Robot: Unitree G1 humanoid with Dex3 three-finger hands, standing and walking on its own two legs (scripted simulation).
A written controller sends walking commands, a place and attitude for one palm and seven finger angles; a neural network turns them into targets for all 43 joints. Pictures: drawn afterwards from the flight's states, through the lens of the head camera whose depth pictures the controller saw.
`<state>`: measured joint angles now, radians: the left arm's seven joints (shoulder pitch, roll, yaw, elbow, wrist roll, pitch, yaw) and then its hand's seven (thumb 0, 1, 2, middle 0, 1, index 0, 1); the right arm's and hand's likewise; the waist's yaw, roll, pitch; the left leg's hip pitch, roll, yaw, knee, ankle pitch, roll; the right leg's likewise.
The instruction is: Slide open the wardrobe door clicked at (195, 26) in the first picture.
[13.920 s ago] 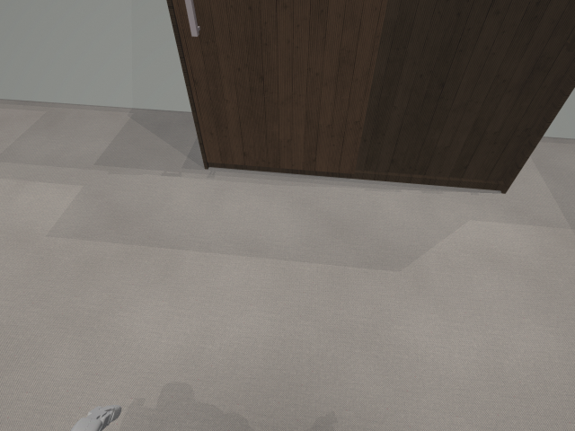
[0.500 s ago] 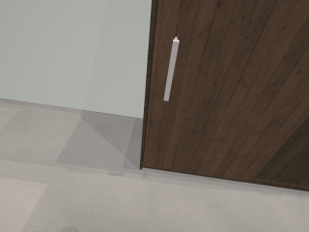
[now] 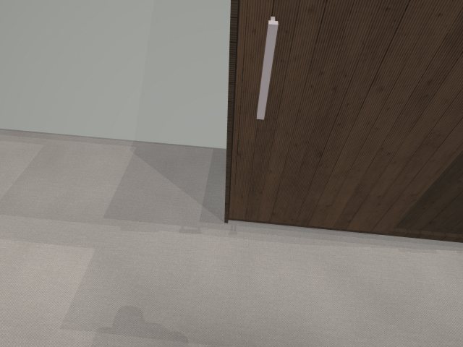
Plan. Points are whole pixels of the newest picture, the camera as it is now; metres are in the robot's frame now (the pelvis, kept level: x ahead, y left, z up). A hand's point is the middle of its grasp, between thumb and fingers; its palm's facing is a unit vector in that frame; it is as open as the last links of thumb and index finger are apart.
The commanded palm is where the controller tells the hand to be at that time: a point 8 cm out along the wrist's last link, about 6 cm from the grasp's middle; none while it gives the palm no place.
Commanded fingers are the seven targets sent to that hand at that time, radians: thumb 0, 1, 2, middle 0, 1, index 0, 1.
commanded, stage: look again from close up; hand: left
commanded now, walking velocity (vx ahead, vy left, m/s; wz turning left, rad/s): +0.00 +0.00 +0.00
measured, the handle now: (266, 72) +0.78 -0.05 +0.09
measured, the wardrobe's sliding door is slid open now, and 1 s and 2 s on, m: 0.00 0.00 0.00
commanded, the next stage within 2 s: shuffle to correct the standing spot in 0.78 s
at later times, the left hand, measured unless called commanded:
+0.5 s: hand out of the picture -0.03 +0.13 -0.17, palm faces +0.05 -0.99 -0.15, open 7.4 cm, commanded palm none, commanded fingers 0.00 0.90 0.90 -0.20 -0.30 -0.20 -0.30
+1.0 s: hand out of the picture +0.00 +0.12 -0.18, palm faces +0.05 -0.99 -0.15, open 7.4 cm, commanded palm none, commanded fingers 0.00 0.90 0.90 -0.20 -0.30 -0.20 -0.30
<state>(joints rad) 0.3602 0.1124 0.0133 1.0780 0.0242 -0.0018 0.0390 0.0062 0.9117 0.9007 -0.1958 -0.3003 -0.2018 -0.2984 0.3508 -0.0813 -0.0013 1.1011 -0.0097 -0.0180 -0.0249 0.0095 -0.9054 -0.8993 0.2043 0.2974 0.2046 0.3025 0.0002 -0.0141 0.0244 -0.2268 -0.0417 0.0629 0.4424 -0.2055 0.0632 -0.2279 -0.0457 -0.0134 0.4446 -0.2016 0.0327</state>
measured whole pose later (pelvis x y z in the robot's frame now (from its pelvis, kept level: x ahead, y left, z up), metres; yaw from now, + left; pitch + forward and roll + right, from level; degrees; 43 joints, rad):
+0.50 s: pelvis +0.00 -0.02 +0.00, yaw +0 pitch -1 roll +0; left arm 0.37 0.10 0.00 1.09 0.02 -0.02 0.04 0.00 0.90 0.90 -0.20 -0.30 -0.20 -0.30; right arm 0.32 -0.13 0.00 1.10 -0.01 -0.02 -0.03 0.01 -0.91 -0.90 0.20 0.30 0.20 0.30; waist 0.01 0.00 0.02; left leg -0.22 -0.01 0.05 0.43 -0.20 0.03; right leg -0.23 -0.02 -0.03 0.44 -0.20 0.00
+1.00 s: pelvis +0.02 -0.03 +0.00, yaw +0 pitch +0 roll +1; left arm 0.36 0.11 0.01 1.09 0.02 -0.02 0.03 0.01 0.91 0.90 -0.20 -0.30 -0.20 -0.30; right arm 0.34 -0.10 0.00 1.12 -0.02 -0.02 -0.03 0.01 -0.91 -0.90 0.20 0.30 0.20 0.30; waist 0.01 -0.01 0.01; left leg -0.20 0.00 0.05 0.44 -0.24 0.01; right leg -0.22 -0.01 -0.03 0.48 -0.26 -0.02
